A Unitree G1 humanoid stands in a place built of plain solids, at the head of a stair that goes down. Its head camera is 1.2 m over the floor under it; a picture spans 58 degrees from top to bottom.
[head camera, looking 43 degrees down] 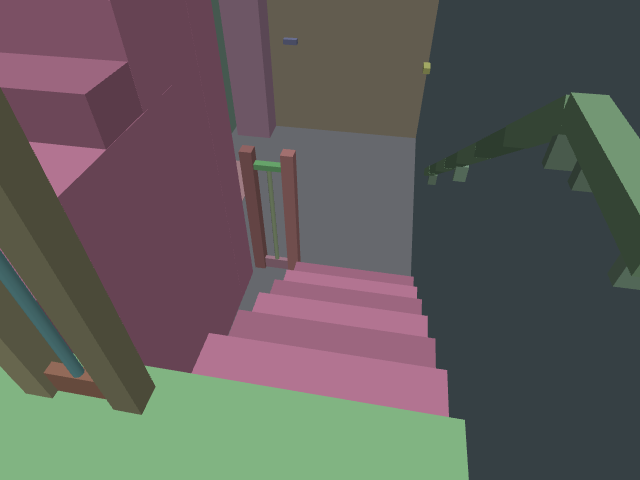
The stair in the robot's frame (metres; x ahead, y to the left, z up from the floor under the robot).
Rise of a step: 0.20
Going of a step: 0.28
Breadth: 0.90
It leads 10 degrees to the right of straight ahead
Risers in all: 7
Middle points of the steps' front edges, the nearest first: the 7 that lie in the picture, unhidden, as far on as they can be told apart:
0.62 0.03 0.00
0.90 -0.01 -0.20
1.17 -0.06 -0.40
1.44 -0.11 -0.60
1.71 -0.16 -0.80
1.99 -0.21 -1.00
2.26 -0.26 -1.21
